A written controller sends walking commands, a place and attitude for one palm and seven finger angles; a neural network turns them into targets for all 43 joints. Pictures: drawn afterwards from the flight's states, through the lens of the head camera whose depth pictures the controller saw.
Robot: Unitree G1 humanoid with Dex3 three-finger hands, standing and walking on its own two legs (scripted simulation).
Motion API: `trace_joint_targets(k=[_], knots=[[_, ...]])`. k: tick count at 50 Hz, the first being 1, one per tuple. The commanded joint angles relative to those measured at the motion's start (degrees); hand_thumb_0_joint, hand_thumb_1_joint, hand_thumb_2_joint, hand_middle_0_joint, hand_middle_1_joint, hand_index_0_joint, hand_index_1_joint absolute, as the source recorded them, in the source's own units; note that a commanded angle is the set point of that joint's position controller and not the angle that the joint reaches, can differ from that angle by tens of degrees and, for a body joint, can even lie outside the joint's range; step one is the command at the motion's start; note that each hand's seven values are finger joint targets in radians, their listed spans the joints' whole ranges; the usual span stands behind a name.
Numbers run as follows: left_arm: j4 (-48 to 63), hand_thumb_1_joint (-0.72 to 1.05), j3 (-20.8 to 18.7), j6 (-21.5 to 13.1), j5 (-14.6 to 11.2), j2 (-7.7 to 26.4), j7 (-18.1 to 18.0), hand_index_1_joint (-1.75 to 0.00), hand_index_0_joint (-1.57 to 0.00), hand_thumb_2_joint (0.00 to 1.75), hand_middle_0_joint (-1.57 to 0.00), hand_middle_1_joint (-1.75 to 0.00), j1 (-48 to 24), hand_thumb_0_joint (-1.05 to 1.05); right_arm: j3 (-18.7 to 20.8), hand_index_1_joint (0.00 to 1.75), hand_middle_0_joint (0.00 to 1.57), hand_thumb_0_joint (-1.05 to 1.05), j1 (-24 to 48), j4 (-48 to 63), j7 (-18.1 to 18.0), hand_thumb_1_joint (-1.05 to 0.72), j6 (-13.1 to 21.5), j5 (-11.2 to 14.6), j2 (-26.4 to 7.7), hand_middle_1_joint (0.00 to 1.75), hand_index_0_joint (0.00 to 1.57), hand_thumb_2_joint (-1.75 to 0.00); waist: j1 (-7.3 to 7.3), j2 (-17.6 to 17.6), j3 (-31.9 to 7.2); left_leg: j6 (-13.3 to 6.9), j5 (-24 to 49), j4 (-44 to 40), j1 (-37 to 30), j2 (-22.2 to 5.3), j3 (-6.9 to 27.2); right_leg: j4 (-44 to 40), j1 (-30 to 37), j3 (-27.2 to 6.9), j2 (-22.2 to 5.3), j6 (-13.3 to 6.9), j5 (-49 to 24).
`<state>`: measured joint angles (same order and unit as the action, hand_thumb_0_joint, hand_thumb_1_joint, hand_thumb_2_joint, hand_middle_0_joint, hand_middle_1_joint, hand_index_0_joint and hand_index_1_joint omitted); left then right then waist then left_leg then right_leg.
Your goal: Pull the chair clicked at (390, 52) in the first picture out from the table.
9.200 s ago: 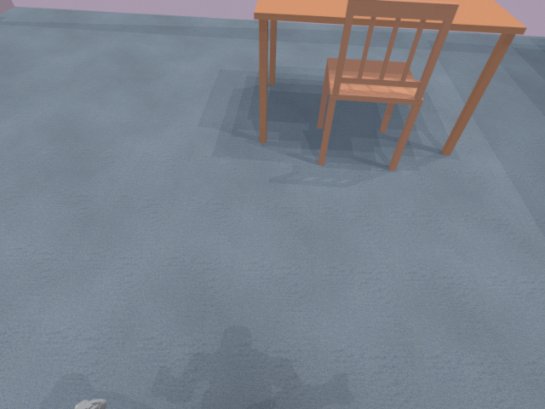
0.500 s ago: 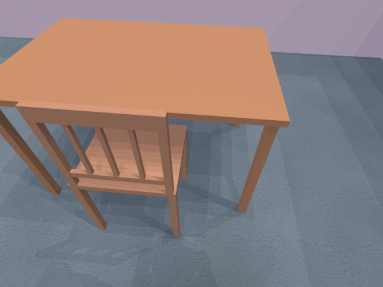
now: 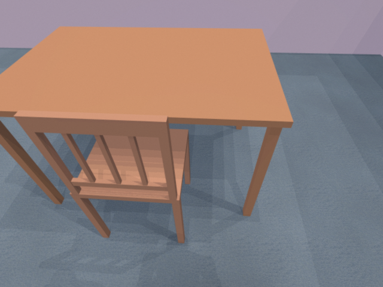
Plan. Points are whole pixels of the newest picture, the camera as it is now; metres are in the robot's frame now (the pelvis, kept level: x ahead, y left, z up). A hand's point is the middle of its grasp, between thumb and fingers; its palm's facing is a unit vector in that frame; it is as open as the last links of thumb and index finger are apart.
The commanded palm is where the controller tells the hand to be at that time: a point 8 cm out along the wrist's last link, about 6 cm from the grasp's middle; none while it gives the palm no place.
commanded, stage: look again from close up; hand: left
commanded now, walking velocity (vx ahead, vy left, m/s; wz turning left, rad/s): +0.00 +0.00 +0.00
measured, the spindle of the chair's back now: (109, 160) +0.51 +0.30 -0.11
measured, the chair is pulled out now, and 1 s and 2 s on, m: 0.00 0.00 0.00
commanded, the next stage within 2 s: shuffle to correct the standing spot in 0.62 s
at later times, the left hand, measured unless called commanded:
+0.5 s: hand out of the picture +0.02 +0.17 -0.17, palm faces +0.01 -0.98 -0.21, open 7.3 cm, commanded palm none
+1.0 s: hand out of the picture +0.00 +0.17 -0.18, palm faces +0.09 -0.98 -0.16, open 7.3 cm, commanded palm none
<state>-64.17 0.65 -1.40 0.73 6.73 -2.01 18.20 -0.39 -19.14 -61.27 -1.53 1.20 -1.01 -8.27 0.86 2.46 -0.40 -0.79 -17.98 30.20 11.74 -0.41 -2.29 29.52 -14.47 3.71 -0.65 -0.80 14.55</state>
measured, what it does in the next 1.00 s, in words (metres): stands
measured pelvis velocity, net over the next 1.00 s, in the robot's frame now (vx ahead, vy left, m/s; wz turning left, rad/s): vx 0.03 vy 0.01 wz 0.01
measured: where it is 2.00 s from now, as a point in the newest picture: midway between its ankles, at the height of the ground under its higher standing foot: outside the picture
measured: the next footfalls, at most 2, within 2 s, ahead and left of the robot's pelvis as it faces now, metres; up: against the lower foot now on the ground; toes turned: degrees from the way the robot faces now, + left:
none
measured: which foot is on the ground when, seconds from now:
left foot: down 0.00-1.00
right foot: down 0.00-1.00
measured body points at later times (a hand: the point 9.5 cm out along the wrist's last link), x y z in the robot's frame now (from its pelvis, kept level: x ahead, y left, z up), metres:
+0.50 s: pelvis +0.01 +0.00 +0.00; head +0.02 -0.01 +0.45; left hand +0.03 +0.22 -0.15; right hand +0.01 -0.22 -0.16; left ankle -0.02 +0.11 -0.74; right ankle +0.01 -0.11 -0.74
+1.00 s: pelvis +0.03 +0.01 +0.00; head +0.04 +0.01 +0.45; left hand +0.00 +0.22 -0.16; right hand +0.01 -0.21 -0.16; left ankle -0.02 +0.11 -0.74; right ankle +0.01 -0.11 -0.74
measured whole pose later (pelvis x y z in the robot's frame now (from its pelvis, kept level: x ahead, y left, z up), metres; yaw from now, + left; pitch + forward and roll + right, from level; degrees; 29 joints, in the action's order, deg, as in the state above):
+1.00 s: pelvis +0.03 +0.01 +0.00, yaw +1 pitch +0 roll -1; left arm -62.6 -1.5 -0.9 1.1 7.5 -1.2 20.6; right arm -0.5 -19.2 -64.7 -1.1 0.4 -1.4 -8.4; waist -1.1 0.4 0.7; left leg -1.0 -21.8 32.0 10.1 -1.0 -2.6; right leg 30.0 -11.9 4.3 -0.5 -0.8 17.9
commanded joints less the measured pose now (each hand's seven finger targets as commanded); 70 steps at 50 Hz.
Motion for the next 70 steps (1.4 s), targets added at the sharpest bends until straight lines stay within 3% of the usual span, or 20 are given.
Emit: trace_joint_targets(k=[1,17,36,40,42,45,47,49,50,51,52,53,54,56,59,60,61,66,69,70], knots=[[2.4,0.9,-0.8,-0.9,-0.2,6.1,-0.2,-0.3,-0.2,0.9,-0.2,-0.3,1.8,0.0,0.1,0.3,0.2,0.0,-3.6,1.9,-0.1,-0.9,1.3,0.2,-4.8,0.3,0.2,-0.9,-0.5,-1.8,5.2,-1.4,10.1,-9.1,4.4,-5.3,6.0,-4.6,2.4,-5.8,-4.8,-2.0,-5.6],[2.9,0.9,-1.3,-0.6,-0.3,8.3,-0.2,-0.3,-0.2,0.9,-0.2,-0.3,0.3,0.0,-0.1,0.3,0.2,0.0,-1.1,-1.0,-0.2,-0.9,1.2,0.2,-6.0,0.3,0.2,-0.9,-1.01,-3.5,4.1,-0.9,12.6,-10.4,0.2,-4.8,4.5,-5.5,5.0,-6.4,-6.0,-1.7,-12.1],[1.3,0.9,-1.0,-0.6,-0.2,7.5,-0.2,-0.3,-0.2,0.9,-0.2,-0.3,1.9,0.0,0.0,0.3,0.2,0.0,-0.4,-3.1,-0.5,-0.9,0.9,0.4,-5.3,0.3,0.2,-0.9,-0.93,-2.6,4.3,-0.6,11.6,-10.8,-1.6,-5.1,3.9,-7.5,4.6,-6.9,-6.0,-1.8,-11.8],[1.4,0.9,-1.6,-0.1,0.3,8.0,0.0,-0.3,-0.2,0.9,-0.2,-0.3,3.4,0.0,0.1,0.3,0.2,0.0,-1.3,-3.2,0.0,-0.9,0.0,0.0,-4.7,0.3,0.2,-0.9,-1.62,-4.0,6.1,-0.8,-1.4,-8.3,1.5,-3.1,2.2,-9.7,3.0,-9.2,-6.8,-3.2,7.1],[1.8,0.9,-2.3,0.0,0.3,9.0,0.1,-0.3,-0.2,0.9,-0.2,-0.3,4.3,0.0,0.2,0.3,0.2,0.0,-1.4,-2.3,0.3,-0.9,-0.4,-0.3,-4.1,0.3,0.2,-0.9,-1.97,-7.5,8.2,-0.4,-4.3,-4.4,5.8,-1.0,0.6,-12.7,2.7,-13.3,-9.1,-4.9,14.8],[2.5,0.9,-3.5,-0.1,0.4,10.5,0.1,-0.3,-0.2,0.9,-0.2,-0.3,6.2,0.0,0.5,0.3,0.2,0.0,-1.5,-1.2,0.4,-0.9,-0.5,-0.3,-3.6,0.3,0.2,-0.9,-2.32,-10.6,8.0,-0.2,-4.9,2.6,7.8,-0.7,-1.1,-17.2,2.7,-18.8,-13.8,-8.0,18.0],[3.2,0.9,-4.1,-0.3,0.6,10.3,-0.1,-0.3,-0.2,0.9,-0.2,-0.3,5.9,0.0,0.5,0.3,0.2,0.0,-2.0,-1.0,0.5,-0.9,0.0,-0.3,-3.1,0.3,0.2,-0.9,-2.06,-9.9,8.1,-0.2,-4.3,2.3,7.5,-1.3,-0.9,-15.8,1.9,-18.6,-15.1,-9.1,13.1],[3.9,0.9,-4.3,-0.3,0.5,9.7,0.1,-0.3,-0.2,0.9,-0.2,-0.3,3.9,0.0,0.3,0.3,0.2,0.0,-5.2,-1.8,0.5,-0.9,0.7,-0.2,-2.5,0.3,0.2,-0.9,-0.54,-5.6,6.8,-0.4,-0.9,-5.1,1.0,-1.3,-0.9,-9.5,-0.4,-12.1,-11.9,-7.5,5.7],[4.3,0.9,-3.8,-0.1,0.5,8.3,0.2,-0.3,-0.2,0.9,-0.2,-0.3,2.5,0.0,0.4,0.3,0.2,0.0,-7.1,-2.9,0.4,-0.9,1.1,-0.2,-2.9,0.3,0.2,-0.9,0.09,-0.7,6.9,-1.0,4.8,-8.1,-2.1,-2.5,1.5,-4.0,-1.9,-7.5,-7.3,-5.5,2.8],[4.5,0.9,-3.2,0.2,0.5,6.0,0.2,-0.3,-0.2,0.9,-0.2,-0.3,1.8,0.0,0.5,0.3,0.2,0.0,-9.2,-3.7,0.1,-0.9,1.6,-0.3,-5.0,0.3,0.2,-0.9,0.5,7.6,6.2,-3.0,18.2,-9.6,-5.1,-7.4,7.0,3.9,-4.1,-1.7,-3.1,-3.0,1.0],[4.4,0.9,-2.4,0.2,0.5,4.3,-0.1,-0.3,-0.2,0.9,-0.2,-0.3,1.4,0.0,0.5,0.3,0.2,0.0,-10.3,-4.1,-0.7,-0.9,1.8,-0.2,-6.2,0.3,0.2,-0.9,0.28,11.9,5.4,-5.6,37.9,-10.2,-7.8,-12.1,10.9,7.9,-6.0,1.7,-1.0,-1.2,5.1],[4.2,0.9,-2.0,0.2,0.3,4.1,-0.4,-0.3,-0.2,0.9,-0.2,-0.3,1.2,0.0,0.2,0.3,0.2,0.0,-9.7,-4.1,-1.3,-0.9,1.7,-0.2,-5.6,0.3,0.2,-0.9,-0.21,9.8,4.9,-7.4,53.9,-8.5,-9.9,-13.7,11.5,9.3,-7.1,0.6,-1.2,-0.8,11.0],[3.7,0.9,-1.9,0.4,-0.1,3.9,-0.6,-0.3,-0.2,0.9,-0.2,-0.3,1.5,0.0,0.1,0.3,0.2,0.0,-8.9,-3.7,-1.7,-0.9,1.6,-0.1,-5.7,0.3,0.2,-0.9,-0.62,7.1,4.5,-7.5,63.4,-7.1,-11.3,-13.9,10.5,8.7,-6.5,-0.4,-2.0,-0.8,11.9],[2.8,0.9,-2.2,0.5,-0.4,4.9,-0.7,-0.3,-0.2,0.9,-0.2,-0.3,2.9,0.0,0.5,0.3,0.2,0.0,-6.5,-2.8,-2.1,-0.9,1.6,0.4,-6.5,0.3,0.2,-0.9,-1.79,3.6,3.5,-5.4,68.5,-4.6,-12.0,-12.0,8.3,2.2,-2.4,-1.2,-2.6,-0.7,2.8],[1.8,0.9,-2.6,0.5,-0.7,6.5,-0.9,-0.3,-0.2,0.9,-0.2,-0.3,4.1,0.0,1.2,0.3,0.2,0.0,-4.1,-1.7,-2.5,-0.9,1.5,0.9,-6.0,0.3,0.2,-0.9,-1.88,2.2,1.8,-1.3,56.7,-5.0,-8.7,-8.4,5.3,-0.2,5.0,-3.0,-4.6,-1.3,-18.6],[2.0,0.9,-2.7,0.6,-0.7,6.6,-0.9,-0.3,-0.2,0.9,-0.2,-0.3,3.7,0.0,1.3,0.3,0.2,0.0,-4.4,-1.7,-2.5,-0.9,1.1,0.9,-5.3,0.3,0.2,-0.9,-1.55,-1.2,2.5,-1.2,53.8,-5.1,-7.4,-8.0,5.4,0.8,5.6,-3.1,-4.7,-1.2,-23.0],[2.4,0.9,-2.9,0.9,-0.6,6.5,-1.1,-0.3,-0.2,0.9,-0.2,-0.3,3.3,0.0,1.6,0.3,0.2,0.0,-4.6,-1.6,-2.6,-0.9,0.8,0.8,-5.4,0.3,0.2,-0.9,-1.4,-1.8,2.7,-1.2,51.3,-5.0,-6.8,-7.8,4.7,1.8,5.6,-3.3,-5.2,-1.0,-26.0],[4.9,0.9,-3.4,1.4,-0.1,6.4,-1.0,-0.3,-0.2,0.9,-0.2,-0.3,1.2,0.0,2.4,0.3,0.2,0.0,-3.3,-1.0,-2.4,-0.9,0.4,0.3,-4.8,0.3,0.2,-0.9,-1.12,-1.8,0.1,-2.4,43.5,-5.5,-7.1,-8.5,5.1,2.9,3.7,-4.1,-4.8,-1.1,-22.0],[5.1,0.9,-3.4,1.2,-0.1,6.6,-0.9,-0.3,-0.2,0.9,-0.2,-0.3,0.5,0.0,2.1,0.3,0.2,0.0,-2.2,-1.1,-2.1,-0.9,0.4,0.2,-4.1,0.3,0.2,-0.9,-1.29,-1.6,-0.2,-1.8,35.4,-6.0,-5.0,-7.4,4.3,1.4,5.6,-5.3,-5.7,-1.5,-23.3],[9.7,0.9,-2.9,0.4,0.1,17.9,-1.1,-0.3,-0.2,0.9,-0.2,-0.3,-1.3,0.0,3.4,0.3,0.2,0.0,1.3,4.2,-1.8,-0.9,0.5,0.0,-12.7,0.3,0.2,-0.9,-1.09,-5.0,1.4,-0.7,35.8,-8.0,-3.5,-4.9,6.7,2.0,7.6,-2.9,-2.2,-1.6,-18.9]])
